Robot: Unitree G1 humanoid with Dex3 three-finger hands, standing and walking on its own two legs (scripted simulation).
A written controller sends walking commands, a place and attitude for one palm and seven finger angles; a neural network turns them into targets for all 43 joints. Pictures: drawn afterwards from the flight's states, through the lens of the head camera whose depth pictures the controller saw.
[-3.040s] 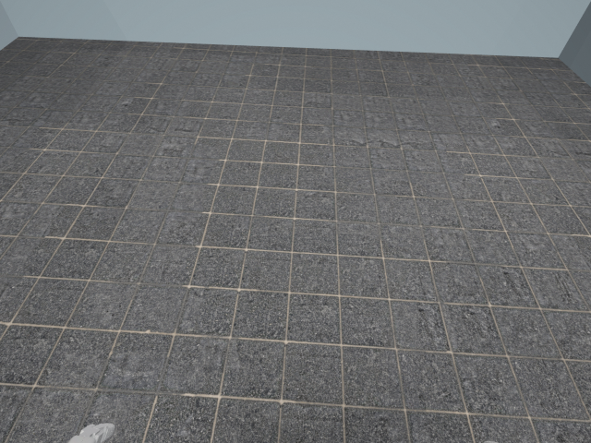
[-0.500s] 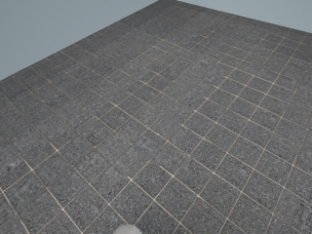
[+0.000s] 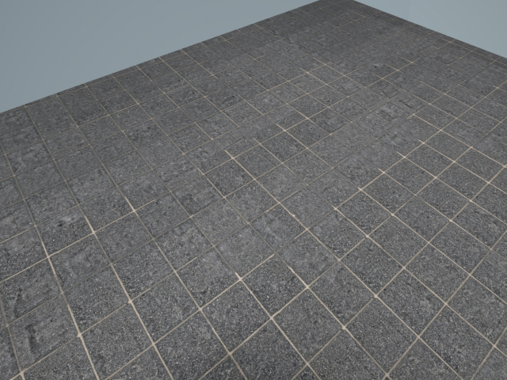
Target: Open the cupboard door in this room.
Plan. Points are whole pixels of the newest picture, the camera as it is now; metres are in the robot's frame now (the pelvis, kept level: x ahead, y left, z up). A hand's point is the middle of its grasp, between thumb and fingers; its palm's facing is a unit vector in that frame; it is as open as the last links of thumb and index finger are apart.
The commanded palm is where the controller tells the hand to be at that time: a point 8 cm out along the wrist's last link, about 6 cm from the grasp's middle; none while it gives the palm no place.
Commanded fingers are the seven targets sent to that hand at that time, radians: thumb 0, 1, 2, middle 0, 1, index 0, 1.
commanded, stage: turn or walk to find it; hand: left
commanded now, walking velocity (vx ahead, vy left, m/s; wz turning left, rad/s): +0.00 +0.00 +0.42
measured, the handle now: out of the picture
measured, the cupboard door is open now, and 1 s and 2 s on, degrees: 0 0 0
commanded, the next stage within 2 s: none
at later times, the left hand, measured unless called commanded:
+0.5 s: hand out of the picture -0.05 +0.20 -0.18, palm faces +0.28 -0.93 -0.22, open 7.4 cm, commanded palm none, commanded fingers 0.00 0.90 0.90 -0.20 -0.30 -0.20 -0.30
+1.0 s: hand out of the picture -0.04 +0.21 -0.15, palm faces +0.42 -0.87 -0.27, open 7.4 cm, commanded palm none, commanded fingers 0.00 0.90 0.90 -0.20 -0.30 -0.20 -0.30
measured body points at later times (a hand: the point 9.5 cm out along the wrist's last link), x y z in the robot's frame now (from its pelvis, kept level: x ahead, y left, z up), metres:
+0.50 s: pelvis -0.03 +0.00 -0.01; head +0.00 +0.02 +0.44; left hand -0.06 +0.25 -0.17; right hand +0.11 -0.24 -0.14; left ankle -0.06 +0.11 -0.74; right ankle +0.00 -0.12 -0.74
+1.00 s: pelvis -0.06 -0.02 +0.00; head -0.03 -0.02 +0.44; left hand -0.06 +0.26 -0.13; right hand +0.08 -0.22 -0.16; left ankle -0.06 +0.11 -0.74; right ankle -0.03 -0.12 -0.74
